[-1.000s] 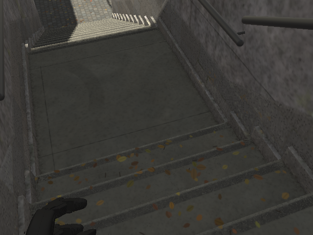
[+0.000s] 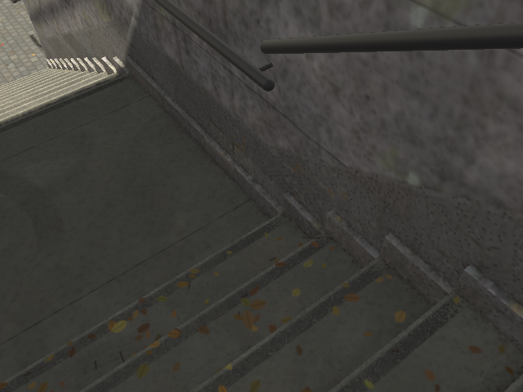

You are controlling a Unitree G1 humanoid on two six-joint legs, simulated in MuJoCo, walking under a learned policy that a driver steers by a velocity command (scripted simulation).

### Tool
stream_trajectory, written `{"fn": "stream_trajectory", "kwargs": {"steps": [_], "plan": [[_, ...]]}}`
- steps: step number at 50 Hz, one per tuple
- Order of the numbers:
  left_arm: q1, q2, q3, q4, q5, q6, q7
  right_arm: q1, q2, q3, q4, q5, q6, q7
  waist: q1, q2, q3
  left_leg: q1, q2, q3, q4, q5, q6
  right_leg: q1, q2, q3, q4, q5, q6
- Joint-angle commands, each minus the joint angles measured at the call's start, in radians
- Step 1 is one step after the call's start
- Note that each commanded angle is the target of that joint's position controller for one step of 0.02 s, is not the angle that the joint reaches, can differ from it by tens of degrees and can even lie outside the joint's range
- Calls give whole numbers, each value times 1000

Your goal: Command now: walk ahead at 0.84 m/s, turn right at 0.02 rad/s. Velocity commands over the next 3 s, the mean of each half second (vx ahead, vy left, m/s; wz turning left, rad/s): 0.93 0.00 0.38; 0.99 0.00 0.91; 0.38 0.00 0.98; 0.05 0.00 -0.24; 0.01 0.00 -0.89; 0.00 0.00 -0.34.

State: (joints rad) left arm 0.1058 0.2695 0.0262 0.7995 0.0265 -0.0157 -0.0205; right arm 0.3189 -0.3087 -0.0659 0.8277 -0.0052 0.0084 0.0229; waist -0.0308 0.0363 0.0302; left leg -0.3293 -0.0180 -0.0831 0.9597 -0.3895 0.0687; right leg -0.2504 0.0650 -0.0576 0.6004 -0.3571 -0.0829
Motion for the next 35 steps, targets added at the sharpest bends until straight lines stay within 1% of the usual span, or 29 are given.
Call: {"fn": "stream_trajectory", "kwargs": {"steps": [1,2,3,4,6,8,9,11,13,15,16,17,18,19,20,21,22,23,24,25,26,27,28,29,30,31,32,34,35], "plan": [[143,128,36,18,32,-32,10,-64,-102,-21,-82,-20,-24,-5,67,-85,28,-379,55,-116,-17,209,-17,210,-242,328,-209,159,-129],[135,128,36,12,27,-48,13,-58,-91,-22,-80,-14,-12,-6,41,-135,32,-359,41,-106,-9,239,-29,155,-242,324,-194,242,-131],[173,102,32,46,11,-59,21,-71,-92,-30,-77,-11,-9,0,25,-86,35,-332,43,-154,-87,393,-44,92,-206,270,-148,200,-115],[142,100,36,63,-5,-67,27,-89,-69,-22,-87,-6,-9,8,-4,-100,53,-307,21,-133,-137,535,-61,13,-201,258,-123,112,-111],[164,90,26,54,-19,-61,40,-174,-71,-24,-103,-8,-21,14,25,-110,38,-229,1,-85,-204,666,-65,-99,-177,234,-98,46,-121],[154,89,26,55,-11,-61,30,-205,-34,-12,-93,-19,-31,21,38,-113,37,-40,-22,-8,-209,824,-43,-269,-163,149,-78,46,-85],[160,116,31,54,9,-79,24,-194,-28,-7,-84,-26,-32,32,30,-85,39,44,-42,46,-168,908,-34,-342,-177,144,-77,-13,-81],[182,132,36,77,16,-82,28,-211,-45,-14,-75,-22,-17,35,37,-97,86,13,-35,57,-148,846,-4,-278,-200,140,-8,75,-75],[273,117,28,122,22,-70,33,-230,-56,-15,-52,-26,-8,36,85,-61,156,-117,-36,103,-191,691,32,-86,-206,131,131,338,-69],[319,137,29,143,18,-60,54,-150,-31,-7,-26,-33,-4,24,66,-55,106,27,-69,220,-314,429,69,-2,-206,40,328,735,-58],[332,132,27,148,22,-49,72,-63,-38,-9,9,-32,-2,14,30,-73,78,78,-43,203,-430,269,90,43,-240,52,476,865,-74],[301,140,37,152,38,-42,88,114,-66,-23,72,-20,2,2,-65,-84,11,195,-21,159,-467,287,115,59,-247,48,758,964,-74],[160,145,59,123,18,-37,88,289,-81,-41,108,-12,7,5,-243,72,-43,396,38,56,-652,431,218,-115,-126,-45,1310,679,-21],[36,-3,18,63,33,-41,73,237,-76,-24,118,20,9,16,-194,200,48,500,71,-9,-408,731,210,-558,-10,-66,1591,-272,-26],[90,-24,-3,-54,17,-56,66,181,-144,-10,77,24,2,20,-41,218,-22,630,151,-239,-193,1181,276,-796,-14,34,1534,-314,-4],[98,63,3,-98,26,-92,52,229,-196,-37,71,6,-7,9,-89,108,-172,749,303,-575,-420,625,435,-916,-26,152,1345,-266,25],[56,116,12,-75,34,-98,55,214,-188,-38,89,-7,-10,-14,-53,1,-85,637,374,-690,-547,146,449,-1004,-99,196,1167,-252,45],[2,134,24,-40,57,-74,51,87,-138,-25,47,-8,-21,-16,-14,-106,44,467,286,-643,-553,1,383,-976,-116,170,1088,-261,55],[5,107,15,-47,65,-58,47,83,-119,-13,39,-22,-63,-16,42,-85,79,313,254,-618,-490,114,370,-932,-158,211,870,-37,77],[-50,102,8,-74,66,-42,45,28,-85,0,18,-7,-88,-23,76,-105,124,98,197,-541,-535,206,335,-771,-175,193,613,119,116],[-114,110,10,-86,65,-36,31,28,-99,3,5,0,-99,-38,59,-104,139,-136,109,-431,-590,208,295,-496,-151,125,357,280,140],[-57,49,-2,-45,67,-29,17,38,-135,-9,23,-3,-95,-39,67,-29,77,-240,85,-394,-586,341,275,-252,-117,77,368,315,134],[77,42,3,17,45,-30,1,53,-158,-18,33,-12,-97,-26,81,53,19,-268,97,-360,-534,492,256,-105,-101,44,474,433,105],[4,84,20,0,21,-54,2,82,-85,-6,46,2,-109,-29,38,-14,41,-138,27,-342,-404,308,225,-253,-144,138,293,767,86],[-31,74,19,-20,19,-70,-2,71,-42,9,45,20,-111,-35,27,-52,37,-99,-7,-332,-355,169,192,-227,-136,154,125,900,73],[-55,52,11,-18,25,-69,-15,77,-42,7,36,8,-108,-19,-10,-76,37,-110,-41,-306,-329,93,175,-163,-96,110,28,926,63],[-105,34,9,-38,21,-61,-21,100,-60,6,39,7,-94,-9,-52,-35,40,-78,-48,-307,-302,123,165,-121,-57,81,-40,794,68],[-149,12,7,-80,-9,-60,-7,179,-65,2,64,-3,-76,-22,-97,61,62,-16,-24,-366,-249,175,154,-59,-54,113,-99,675,92],[-100,29,14,-68,-38,-64,8,187,-48,7,69,-22,-69,-38,-80,99,94,41,-15,-398,-205,184,152,-57,-85,159,-179,633,102]]}}
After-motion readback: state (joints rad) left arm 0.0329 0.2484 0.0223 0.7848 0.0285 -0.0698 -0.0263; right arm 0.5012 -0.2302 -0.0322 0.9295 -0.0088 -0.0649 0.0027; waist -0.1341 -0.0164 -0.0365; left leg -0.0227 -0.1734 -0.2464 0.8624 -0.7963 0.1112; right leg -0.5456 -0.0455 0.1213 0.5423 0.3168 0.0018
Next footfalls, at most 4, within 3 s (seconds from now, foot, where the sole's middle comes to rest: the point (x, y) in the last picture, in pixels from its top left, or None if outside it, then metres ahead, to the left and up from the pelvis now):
0.36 left None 0.27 0.05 -0.91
0.78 right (298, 350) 0.72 -0.07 -1.07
1.18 left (225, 331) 0.88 0.18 -1.22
1.64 right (201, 292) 1.13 0.30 -1.37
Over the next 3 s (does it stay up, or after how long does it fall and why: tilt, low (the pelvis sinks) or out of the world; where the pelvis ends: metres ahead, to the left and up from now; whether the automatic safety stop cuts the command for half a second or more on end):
stays up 0.96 0.08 -0.47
